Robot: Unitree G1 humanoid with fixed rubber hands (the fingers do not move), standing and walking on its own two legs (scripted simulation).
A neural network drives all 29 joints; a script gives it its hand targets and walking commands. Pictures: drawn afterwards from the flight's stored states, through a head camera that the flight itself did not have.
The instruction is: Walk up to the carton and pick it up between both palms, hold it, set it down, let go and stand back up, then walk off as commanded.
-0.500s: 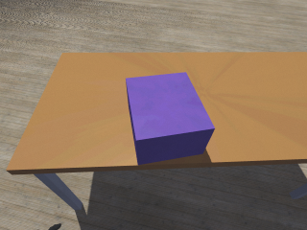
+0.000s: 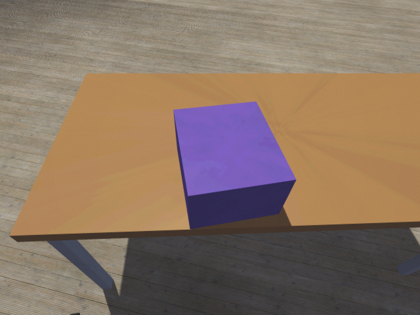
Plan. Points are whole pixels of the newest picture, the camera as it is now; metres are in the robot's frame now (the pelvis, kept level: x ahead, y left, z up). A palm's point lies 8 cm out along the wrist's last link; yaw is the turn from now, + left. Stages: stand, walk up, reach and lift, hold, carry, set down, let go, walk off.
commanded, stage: stand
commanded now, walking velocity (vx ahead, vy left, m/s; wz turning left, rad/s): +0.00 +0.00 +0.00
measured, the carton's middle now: (225, 161) +0.51 -0.03 -0.05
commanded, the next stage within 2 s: walk up in 1.10 s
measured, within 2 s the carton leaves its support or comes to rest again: neither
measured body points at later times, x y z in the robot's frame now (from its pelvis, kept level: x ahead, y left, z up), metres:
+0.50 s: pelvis +0.01 +0.00 +0.00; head +0.02 +0.00 +0.45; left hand +0.09 +0.30 -0.13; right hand +0.09 -0.30 -0.13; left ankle +0.01 +0.12 -0.75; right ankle +0.01 -0.12 -0.75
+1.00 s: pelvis +0.01 +0.00 +0.00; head +0.03 +0.00 +0.45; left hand +0.10 +0.30 -0.13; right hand +0.09 -0.31 -0.13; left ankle +0.01 +0.12 -0.75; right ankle +0.01 -0.12 -0.75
